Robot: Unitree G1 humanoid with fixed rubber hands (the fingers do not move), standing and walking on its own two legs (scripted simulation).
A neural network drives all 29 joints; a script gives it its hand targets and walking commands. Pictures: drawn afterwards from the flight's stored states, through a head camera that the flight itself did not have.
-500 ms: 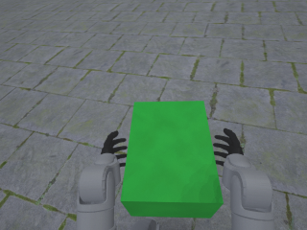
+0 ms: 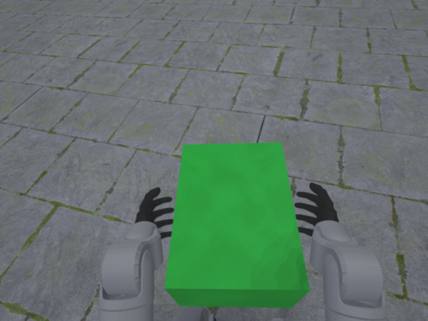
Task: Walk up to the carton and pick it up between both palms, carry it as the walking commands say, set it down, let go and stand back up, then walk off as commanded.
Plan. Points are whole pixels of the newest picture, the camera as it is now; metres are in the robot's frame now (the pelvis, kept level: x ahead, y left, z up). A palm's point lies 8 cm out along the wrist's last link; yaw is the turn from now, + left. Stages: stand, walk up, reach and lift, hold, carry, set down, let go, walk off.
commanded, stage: carry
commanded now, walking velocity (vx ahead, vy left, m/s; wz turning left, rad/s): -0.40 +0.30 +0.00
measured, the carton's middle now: (233, 220) +0.33 +0.02 -0.01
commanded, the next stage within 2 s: none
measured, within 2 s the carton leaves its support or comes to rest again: neither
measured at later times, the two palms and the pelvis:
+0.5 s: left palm out of the picture -0.09 +0.27 +0.10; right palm out of the picture -0.07 -0.02 +0.10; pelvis -0.34 +0.10 +0.01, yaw +1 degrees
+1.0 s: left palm out of the picture -0.33 +0.35 +0.12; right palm out of the picture -0.31 +0.06 +0.13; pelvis -0.57 +0.18 +0.04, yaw +2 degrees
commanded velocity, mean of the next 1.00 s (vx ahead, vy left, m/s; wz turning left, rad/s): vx -0.14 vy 0.06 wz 0.00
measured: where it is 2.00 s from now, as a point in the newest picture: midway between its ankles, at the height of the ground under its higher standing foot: outside the picture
